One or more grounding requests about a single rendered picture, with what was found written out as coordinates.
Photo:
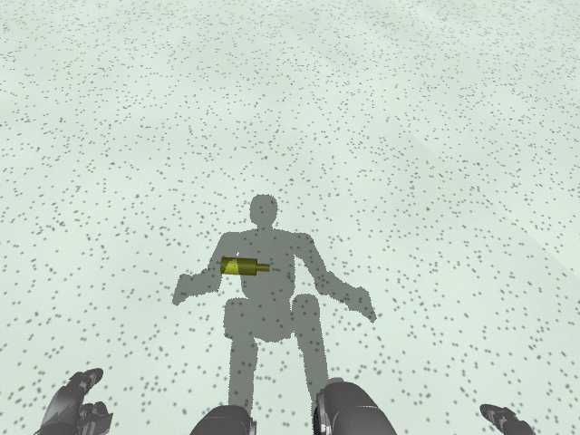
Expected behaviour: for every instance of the left robot hand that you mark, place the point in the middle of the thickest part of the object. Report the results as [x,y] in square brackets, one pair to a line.
[66,405]

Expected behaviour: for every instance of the right robot hand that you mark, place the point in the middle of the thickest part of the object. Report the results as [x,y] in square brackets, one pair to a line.
[505,420]

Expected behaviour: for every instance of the bottle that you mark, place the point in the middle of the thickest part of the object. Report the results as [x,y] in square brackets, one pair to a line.
[241,266]

